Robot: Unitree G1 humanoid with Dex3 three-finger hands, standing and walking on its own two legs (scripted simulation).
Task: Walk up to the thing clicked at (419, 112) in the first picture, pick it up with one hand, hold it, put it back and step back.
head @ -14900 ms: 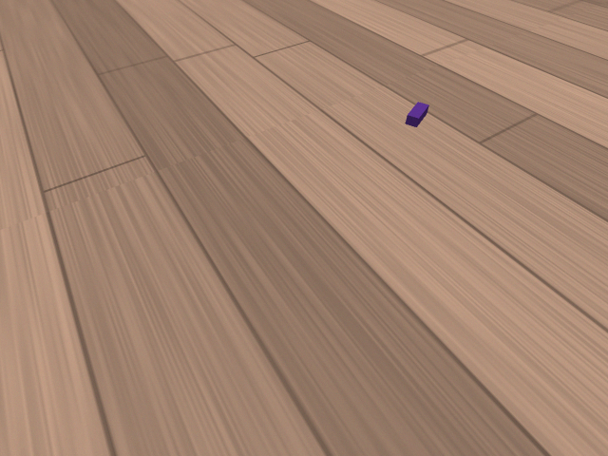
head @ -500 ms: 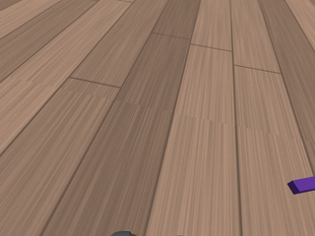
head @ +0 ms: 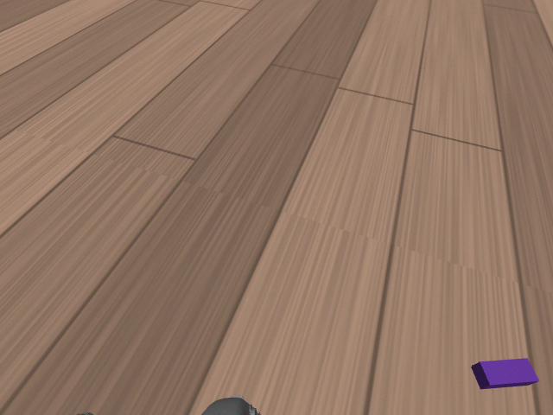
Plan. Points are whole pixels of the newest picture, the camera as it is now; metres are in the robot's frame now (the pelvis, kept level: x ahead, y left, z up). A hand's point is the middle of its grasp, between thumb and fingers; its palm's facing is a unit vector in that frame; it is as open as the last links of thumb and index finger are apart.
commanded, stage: walk up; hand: left
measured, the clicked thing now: (504, 373) +0.41 -0.76 -0.72
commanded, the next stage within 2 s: none
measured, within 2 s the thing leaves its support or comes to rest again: neither
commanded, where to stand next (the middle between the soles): +0.05 -1.05 m, yaw +8 degrees
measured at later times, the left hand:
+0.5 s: hand out of the picture +0.13 +0.03 -0.16, palm faces -0.04 -0.93 -0.37, open 7.4 cm
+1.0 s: hand out of the picture +0.14 -0.17 -0.17, palm faces -0.07 -0.93 -0.37, open 7.4 cm
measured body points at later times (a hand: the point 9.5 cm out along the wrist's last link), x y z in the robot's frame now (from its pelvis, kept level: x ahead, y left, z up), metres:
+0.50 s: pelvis +0.03 -0.25 -0.03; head +0.06 -0.24 +0.42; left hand +0.13 +0.08 -0.13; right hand +0.07 -0.65 -0.09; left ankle +0.06 -0.06 -0.68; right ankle +0.09 -0.40 -0.72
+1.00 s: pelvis +0.04 -0.48 -0.03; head +0.08 -0.43 +0.42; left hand +0.15 -0.12 -0.14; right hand +0.06 -0.86 -0.07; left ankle +0.08 -0.24 -0.71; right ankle +0.10 -0.66 -0.70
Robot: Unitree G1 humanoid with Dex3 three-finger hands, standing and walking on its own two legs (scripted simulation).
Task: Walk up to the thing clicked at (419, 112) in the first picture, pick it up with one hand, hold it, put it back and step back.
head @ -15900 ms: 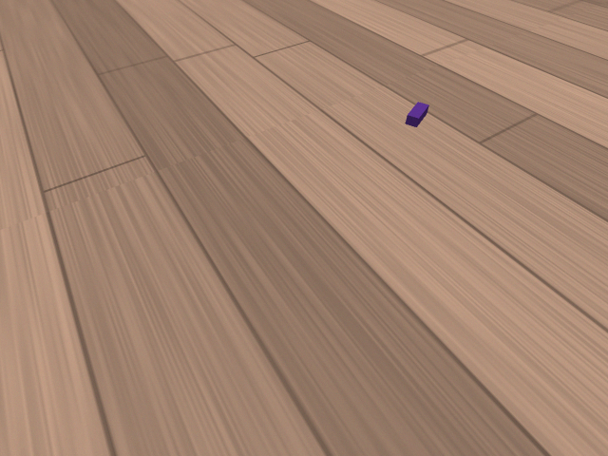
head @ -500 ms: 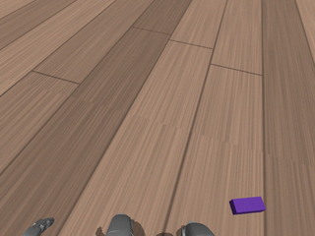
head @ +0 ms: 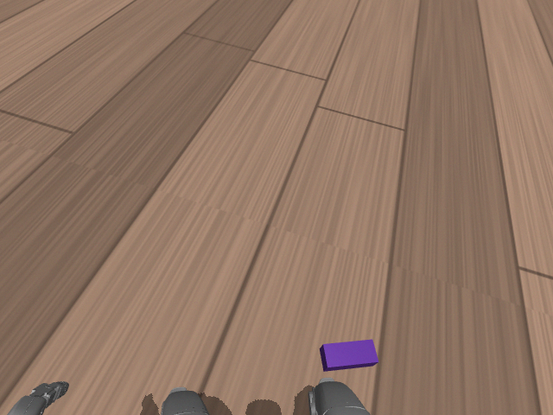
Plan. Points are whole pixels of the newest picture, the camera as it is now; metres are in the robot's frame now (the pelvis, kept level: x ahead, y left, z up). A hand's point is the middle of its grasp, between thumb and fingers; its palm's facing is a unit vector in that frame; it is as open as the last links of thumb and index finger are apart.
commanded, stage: walk up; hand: left
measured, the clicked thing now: (348, 355) +0.36 -0.30 -0.69
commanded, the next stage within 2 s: none
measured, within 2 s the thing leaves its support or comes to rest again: neither
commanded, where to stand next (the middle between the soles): -0.01 -0.57 m, yaw +6 degrees
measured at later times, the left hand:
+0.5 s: hand out of the picture +0.08 +0.08 -0.13, palm faces -0.06 -0.94 -0.32, open 7.4 cm
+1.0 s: hand out of the picture +0.03 -0.14 -0.14, palm faces -0.03 -0.94 -0.35, open 7.4 cm
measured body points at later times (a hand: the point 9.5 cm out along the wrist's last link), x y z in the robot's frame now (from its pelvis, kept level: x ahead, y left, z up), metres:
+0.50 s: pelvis -0.02 -0.20 +0.02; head +0.03 -0.15 +0.46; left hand +0.09 +0.13 -0.11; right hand +0.01 -0.55 -0.05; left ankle +0.03 -0.06 -0.69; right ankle +0.03 -0.36 -0.62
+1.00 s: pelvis -0.06 -0.43 +0.01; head -0.02 -0.38 +0.45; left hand +0.03 -0.10 -0.12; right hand -0.02 -0.77 -0.07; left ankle +0.00 -0.30 -0.69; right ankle +0.00 -0.54 -0.64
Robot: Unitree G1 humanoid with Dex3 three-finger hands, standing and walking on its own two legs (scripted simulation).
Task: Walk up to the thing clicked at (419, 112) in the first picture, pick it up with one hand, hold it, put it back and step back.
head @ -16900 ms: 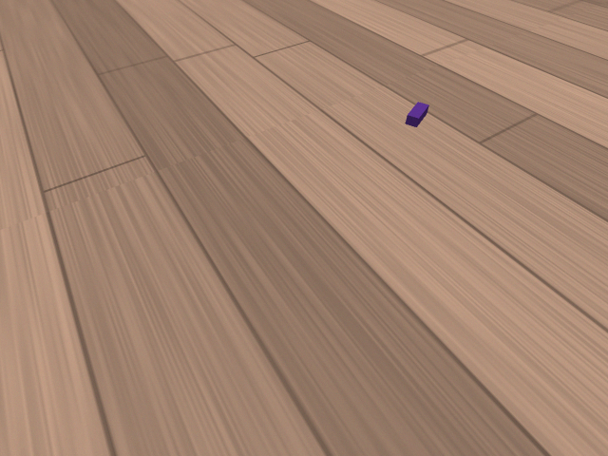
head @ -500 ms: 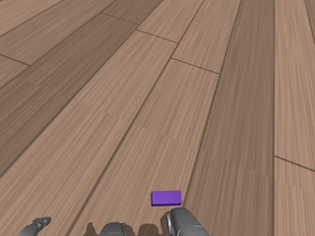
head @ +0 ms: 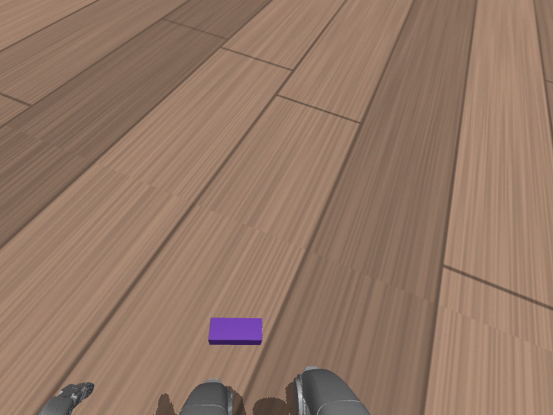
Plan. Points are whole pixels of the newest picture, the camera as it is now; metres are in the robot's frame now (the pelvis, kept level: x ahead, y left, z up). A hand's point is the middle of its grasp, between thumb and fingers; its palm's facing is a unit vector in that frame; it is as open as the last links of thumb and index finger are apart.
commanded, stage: walk up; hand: left
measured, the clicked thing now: (235, 331) +0.43 +0.09 -0.70
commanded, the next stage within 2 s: none
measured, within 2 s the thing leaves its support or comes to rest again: neither
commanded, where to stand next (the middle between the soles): +0.04 -0.15 m, yaw +2 degrees
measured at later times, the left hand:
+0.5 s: hand out of the picture -0.03 +0.05 -0.13, palm faces +0.05 -0.93 -0.36, open 7.4 cm
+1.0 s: hand out of the picture -0.04 +0.08 -0.13, palm faces +0.14 -0.92 -0.37, open 7.4 cm
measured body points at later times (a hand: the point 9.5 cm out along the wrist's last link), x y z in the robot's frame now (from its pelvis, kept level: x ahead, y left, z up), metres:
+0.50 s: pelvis -0.05 -0.22 +0.01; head -0.03 -0.22 +0.46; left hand -0.03 +0.09 -0.11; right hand +0.03 -0.57 -0.09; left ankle -0.03 -0.11 -0.65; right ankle -0.01 -0.31 -0.70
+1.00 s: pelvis -0.05 -0.20 +0.03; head -0.04 -0.19 +0.48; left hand -0.05 +0.13 -0.10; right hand +0.11 -0.48 -0.08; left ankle -0.04 -0.07 -0.70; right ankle -0.01 -0.32 -0.69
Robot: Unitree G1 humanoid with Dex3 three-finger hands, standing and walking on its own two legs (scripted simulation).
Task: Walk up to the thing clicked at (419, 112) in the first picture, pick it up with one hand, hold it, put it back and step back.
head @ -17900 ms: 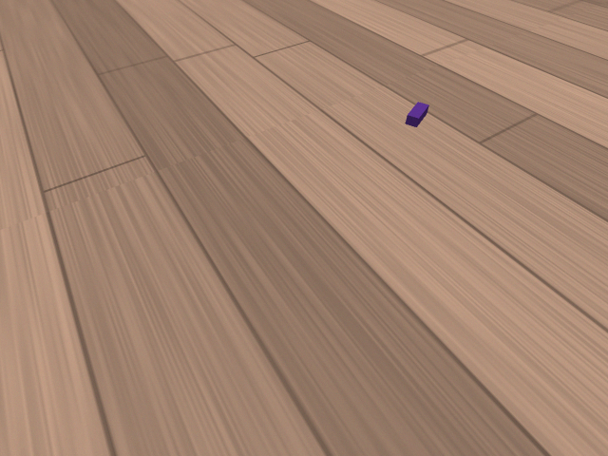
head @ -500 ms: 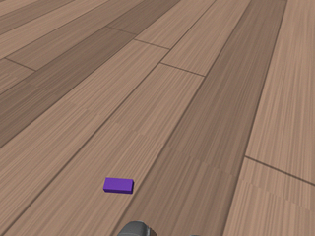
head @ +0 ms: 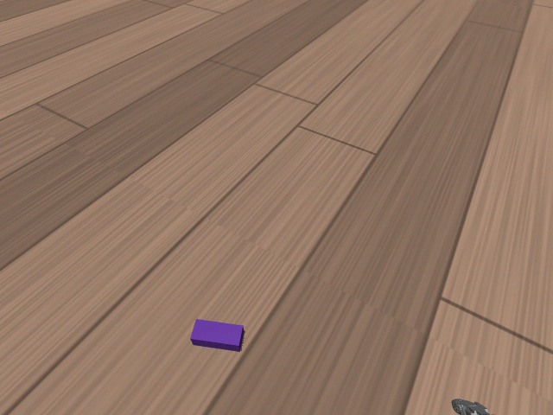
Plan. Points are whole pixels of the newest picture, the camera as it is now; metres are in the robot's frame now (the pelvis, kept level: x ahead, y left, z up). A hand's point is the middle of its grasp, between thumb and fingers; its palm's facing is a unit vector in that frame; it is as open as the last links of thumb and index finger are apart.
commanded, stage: walk up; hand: left
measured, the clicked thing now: (218, 335) +0.50 +0.24 -0.73
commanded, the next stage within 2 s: stand in 1.22 s
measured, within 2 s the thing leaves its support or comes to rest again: neither
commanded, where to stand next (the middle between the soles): +0.09 +0.04 m, yaw -5 degrees
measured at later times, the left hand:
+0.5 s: hand out of the picture +0.14 +0.26 -0.13, palm faces -0.06 -0.94 -0.35, open 7.4 cm
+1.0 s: hand out of the picture +0.13 +0.25 -0.14, palm faces -0.09 -0.94 -0.34, open 7.4 cm
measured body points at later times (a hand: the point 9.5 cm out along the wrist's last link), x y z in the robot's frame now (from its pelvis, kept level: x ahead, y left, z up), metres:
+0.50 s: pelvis +0.02 +0.01 +0.02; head +0.04 +0.01 +0.47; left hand +0.14 +0.31 -0.11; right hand +0.09 -0.30 -0.11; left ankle +0.02 +0.12 -0.72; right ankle +0.03 -0.12 -0.72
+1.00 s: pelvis +0.04 +0.01 +0.02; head +0.05 +0.01 +0.47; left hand +0.14 +0.30 -0.11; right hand +0.10 -0.30 -0.11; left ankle +0.02 +0.12 -0.72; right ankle +0.03 -0.12 -0.72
